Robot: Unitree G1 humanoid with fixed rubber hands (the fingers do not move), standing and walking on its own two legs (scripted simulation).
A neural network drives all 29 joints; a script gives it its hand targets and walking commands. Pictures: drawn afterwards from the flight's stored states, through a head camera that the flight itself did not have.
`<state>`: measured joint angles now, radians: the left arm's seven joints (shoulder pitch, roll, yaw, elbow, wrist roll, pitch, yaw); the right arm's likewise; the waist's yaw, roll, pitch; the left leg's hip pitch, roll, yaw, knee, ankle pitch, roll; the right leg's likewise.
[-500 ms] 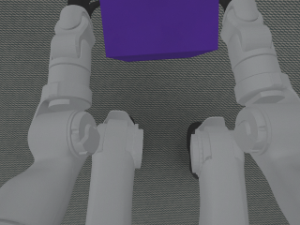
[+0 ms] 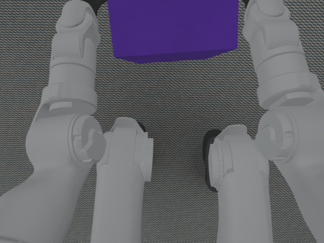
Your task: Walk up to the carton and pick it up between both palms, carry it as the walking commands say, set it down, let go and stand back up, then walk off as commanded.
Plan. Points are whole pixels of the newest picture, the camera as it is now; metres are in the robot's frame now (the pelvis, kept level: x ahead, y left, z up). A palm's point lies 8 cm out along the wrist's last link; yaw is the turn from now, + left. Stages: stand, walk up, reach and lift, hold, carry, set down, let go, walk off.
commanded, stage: set down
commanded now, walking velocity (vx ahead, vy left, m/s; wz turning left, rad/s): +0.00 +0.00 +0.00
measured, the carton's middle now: (170, 7) +0.55 +0.05 -0.25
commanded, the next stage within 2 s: let go in 1.78 s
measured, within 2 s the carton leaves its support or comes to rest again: neither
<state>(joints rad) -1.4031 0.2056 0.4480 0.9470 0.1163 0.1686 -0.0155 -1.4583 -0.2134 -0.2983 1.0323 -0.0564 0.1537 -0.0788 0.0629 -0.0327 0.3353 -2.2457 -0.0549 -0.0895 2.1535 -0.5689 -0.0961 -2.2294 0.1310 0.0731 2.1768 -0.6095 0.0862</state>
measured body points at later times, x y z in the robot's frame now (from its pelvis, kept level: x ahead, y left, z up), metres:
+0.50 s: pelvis +0.00 +0.00 +0.00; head +0.38 +0.02 +0.24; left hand +0.54 +0.23 -0.18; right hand +0.57 -0.13 -0.18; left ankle +0.11 +0.14 -0.34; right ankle +0.10 -0.13 -0.34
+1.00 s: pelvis +0.01 +0.00 +0.08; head +0.35 +0.02 +0.37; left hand +0.55 +0.24 -0.04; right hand +0.58 -0.13 -0.04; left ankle +0.11 +0.14 -0.34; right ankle +0.10 -0.13 -0.34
